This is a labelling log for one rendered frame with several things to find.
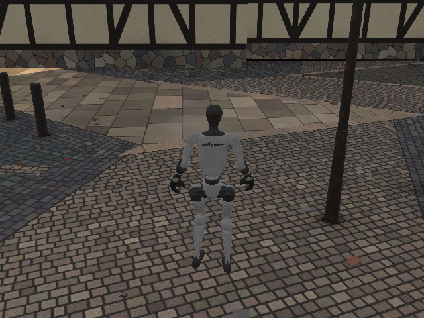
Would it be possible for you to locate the right robot upper arm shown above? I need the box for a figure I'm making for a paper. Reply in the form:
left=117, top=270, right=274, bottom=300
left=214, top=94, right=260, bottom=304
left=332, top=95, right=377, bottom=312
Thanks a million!
left=227, top=134, right=246, bottom=170

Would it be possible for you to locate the left robot thigh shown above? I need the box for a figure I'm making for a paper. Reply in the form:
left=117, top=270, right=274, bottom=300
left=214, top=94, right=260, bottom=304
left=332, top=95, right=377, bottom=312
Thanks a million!
left=189, top=184, right=207, bottom=226

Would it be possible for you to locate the right robot forearm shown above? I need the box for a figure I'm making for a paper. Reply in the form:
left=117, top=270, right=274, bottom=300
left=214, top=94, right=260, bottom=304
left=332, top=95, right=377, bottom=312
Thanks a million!
left=240, top=160, right=252, bottom=181

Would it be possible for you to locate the left robot hand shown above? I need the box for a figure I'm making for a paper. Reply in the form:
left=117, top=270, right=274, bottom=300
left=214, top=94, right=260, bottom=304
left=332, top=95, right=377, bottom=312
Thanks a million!
left=170, top=180, right=185, bottom=193

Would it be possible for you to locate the left robot upper arm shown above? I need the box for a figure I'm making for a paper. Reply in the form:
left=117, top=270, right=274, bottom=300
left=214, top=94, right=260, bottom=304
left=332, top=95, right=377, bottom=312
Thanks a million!
left=180, top=133, right=199, bottom=168

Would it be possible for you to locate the right robot hand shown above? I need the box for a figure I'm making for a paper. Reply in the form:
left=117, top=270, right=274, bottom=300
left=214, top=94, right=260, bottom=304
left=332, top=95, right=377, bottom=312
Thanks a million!
left=240, top=177, right=254, bottom=191

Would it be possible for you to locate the robot head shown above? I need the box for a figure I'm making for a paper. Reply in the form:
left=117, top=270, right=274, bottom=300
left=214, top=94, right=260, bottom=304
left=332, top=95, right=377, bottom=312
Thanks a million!
left=202, top=105, right=225, bottom=136

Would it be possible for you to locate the left robot forearm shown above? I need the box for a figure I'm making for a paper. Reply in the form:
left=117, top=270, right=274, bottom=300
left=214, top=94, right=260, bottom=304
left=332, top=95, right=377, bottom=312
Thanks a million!
left=172, top=158, right=186, bottom=182

